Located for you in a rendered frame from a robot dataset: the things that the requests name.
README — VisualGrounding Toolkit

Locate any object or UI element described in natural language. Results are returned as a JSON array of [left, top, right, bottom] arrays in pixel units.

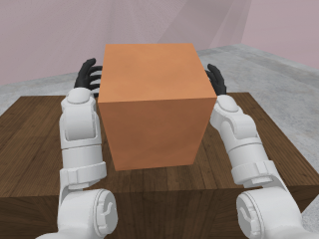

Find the robot right forearm
[[209, 95, 303, 224]]

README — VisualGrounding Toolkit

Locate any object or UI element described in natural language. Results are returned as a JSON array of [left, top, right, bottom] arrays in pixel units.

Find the robot left upper arm
[[36, 188, 119, 239]]

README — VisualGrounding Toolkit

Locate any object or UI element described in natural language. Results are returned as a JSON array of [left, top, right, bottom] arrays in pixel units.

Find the robot left forearm
[[57, 88, 107, 228]]

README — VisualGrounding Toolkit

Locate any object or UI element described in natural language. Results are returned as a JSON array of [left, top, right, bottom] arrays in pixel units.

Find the pedestal
[[0, 92, 319, 239]]

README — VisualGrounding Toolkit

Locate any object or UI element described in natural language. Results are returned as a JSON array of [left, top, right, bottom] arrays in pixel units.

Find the robot left hand
[[74, 58, 103, 98]]

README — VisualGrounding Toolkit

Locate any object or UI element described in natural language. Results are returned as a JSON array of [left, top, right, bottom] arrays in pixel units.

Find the carton
[[98, 43, 217, 171]]

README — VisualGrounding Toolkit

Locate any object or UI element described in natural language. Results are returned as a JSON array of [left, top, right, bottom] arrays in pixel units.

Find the robot right upper arm
[[236, 186, 319, 239]]

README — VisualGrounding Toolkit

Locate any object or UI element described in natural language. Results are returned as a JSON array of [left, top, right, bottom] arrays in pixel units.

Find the robot right hand
[[205, 64, 227, 96]]

